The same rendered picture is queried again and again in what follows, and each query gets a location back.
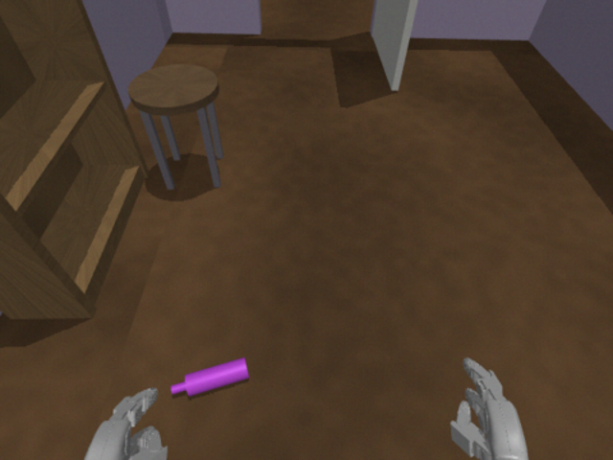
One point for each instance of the bottle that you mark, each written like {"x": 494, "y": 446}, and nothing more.
{"x": 213, "y": 377}

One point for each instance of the right robot hand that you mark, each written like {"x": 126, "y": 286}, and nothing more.
{"x": 497, "y": 418}

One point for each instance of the stool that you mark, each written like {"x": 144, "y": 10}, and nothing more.
{"x": 174, "y": 90}

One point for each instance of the bookshelf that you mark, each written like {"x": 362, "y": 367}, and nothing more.
{"x": 70, "y": 166}

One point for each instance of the left robot hand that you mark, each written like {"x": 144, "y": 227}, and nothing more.
{"x": 113, "y": 441}

